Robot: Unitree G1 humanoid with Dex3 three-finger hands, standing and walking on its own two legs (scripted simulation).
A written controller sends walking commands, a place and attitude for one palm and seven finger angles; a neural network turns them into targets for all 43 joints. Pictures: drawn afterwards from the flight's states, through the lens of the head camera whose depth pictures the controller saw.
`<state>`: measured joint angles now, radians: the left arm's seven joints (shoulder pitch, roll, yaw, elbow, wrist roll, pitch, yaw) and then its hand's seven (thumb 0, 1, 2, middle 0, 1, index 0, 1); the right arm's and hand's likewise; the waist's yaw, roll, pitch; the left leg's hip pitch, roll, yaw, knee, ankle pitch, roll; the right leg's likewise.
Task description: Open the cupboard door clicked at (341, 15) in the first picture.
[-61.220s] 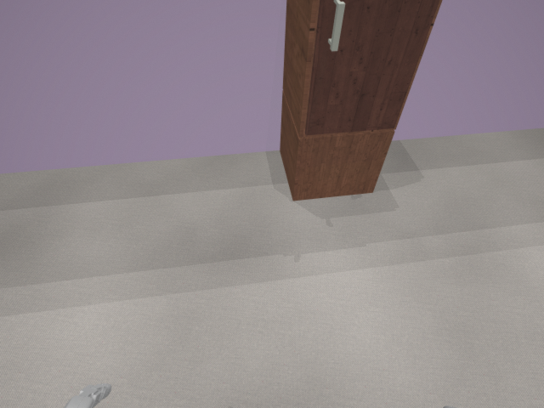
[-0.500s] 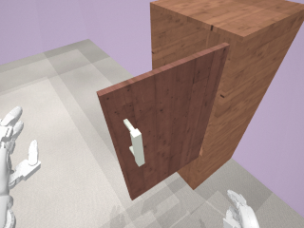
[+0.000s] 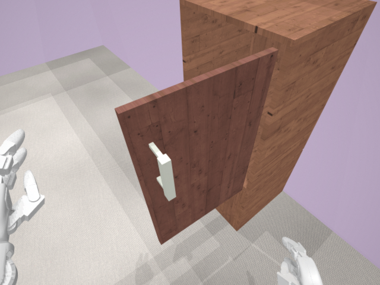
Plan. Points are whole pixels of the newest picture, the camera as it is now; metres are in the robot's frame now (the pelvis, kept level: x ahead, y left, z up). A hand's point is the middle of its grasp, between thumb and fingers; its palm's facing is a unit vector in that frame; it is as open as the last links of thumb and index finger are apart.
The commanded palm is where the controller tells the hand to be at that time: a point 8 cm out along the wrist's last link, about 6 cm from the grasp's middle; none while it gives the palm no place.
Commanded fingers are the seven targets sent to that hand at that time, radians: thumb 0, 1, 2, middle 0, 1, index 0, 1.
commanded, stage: step back with the hand held close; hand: left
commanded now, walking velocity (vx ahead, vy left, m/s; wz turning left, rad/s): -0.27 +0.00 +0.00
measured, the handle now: (162, 172) +0.32 +0.10 +0.08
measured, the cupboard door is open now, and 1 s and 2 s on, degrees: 86 86 86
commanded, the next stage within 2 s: stop stepping back and stand still in 1.14 s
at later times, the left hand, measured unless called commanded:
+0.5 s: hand (3, 241) +0.13 +0.29 +0.15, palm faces +0.43 -0.73 -0.53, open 7.4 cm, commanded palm +0.07 +0.32 +0.17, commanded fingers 0.00 0.90 0.90 -0.20 -0.30 -0.20 -0.30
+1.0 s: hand out of the picture +0.06 +0.26 +0.16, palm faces +0.40 -0.79 -0.46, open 7.4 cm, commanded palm -0.01 +0.29 +0.17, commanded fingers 0.00 0.90 0.90 -0.20 -0.30 -0.20 -0.30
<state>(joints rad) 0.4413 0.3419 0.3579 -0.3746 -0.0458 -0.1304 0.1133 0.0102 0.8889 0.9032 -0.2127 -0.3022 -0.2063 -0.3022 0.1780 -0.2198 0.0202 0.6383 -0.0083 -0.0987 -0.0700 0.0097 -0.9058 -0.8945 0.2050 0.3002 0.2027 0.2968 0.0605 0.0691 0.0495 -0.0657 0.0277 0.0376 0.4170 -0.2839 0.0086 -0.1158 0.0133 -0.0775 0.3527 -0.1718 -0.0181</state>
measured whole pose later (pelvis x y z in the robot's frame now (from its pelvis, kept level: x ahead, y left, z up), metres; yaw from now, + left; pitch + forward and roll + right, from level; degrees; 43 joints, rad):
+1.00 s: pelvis -0.17 +0.00 -0.01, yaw -3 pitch +4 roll -1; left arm 0.52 0.41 0.44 -0.55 -0.04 -0.19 0.17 0.01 0.89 0.90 -0.21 -0.30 -0.20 -0.30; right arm 0.18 -0.16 0.02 0.61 -0.01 -0.15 -0.05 0.01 -0.90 -0.89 0.21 0.30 0.21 0.30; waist 0.03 -0.01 0.02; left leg -0.47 0.06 0.08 0.39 0.01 0.01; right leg -0.14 0.00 -0.03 0.47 -0.35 -0.02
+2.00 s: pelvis -0.33 -0.03 -0.01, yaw +0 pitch -2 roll +2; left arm 0.55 0.44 0.44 -0.44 -0.01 -0.21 0.16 0.01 0.89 0.90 -0.21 -0.30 -0.21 -0.30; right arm 0.28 -0.21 -0.01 0.64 0.00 -0.14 -0.08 0.01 -0.91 -0.89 0.20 0.30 0.20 0.30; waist -0.01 -0.01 -0.02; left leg -0.15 0.04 0.04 0.53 -0.34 -0.04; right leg -0.31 -0.01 -0.08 0.59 -0.25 -0.04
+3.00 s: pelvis -0.36 -0.02 -0.01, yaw +2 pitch -1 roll +0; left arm 0.27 0.23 0.00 1.03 0.01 0.02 0.00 0.00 0.95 0.90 -0.21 -0.30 -0.20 -0.30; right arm 0.26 -0.25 0.00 1.04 -0.03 0.04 0.00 0.01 -0.91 -0.89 0.20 0.30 0.20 0.30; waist 0.00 0.01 0.09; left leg -0.25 0.01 0.01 0.47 -0.20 0.00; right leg -0.26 0.00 -0.09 0.44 -0.17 -0.04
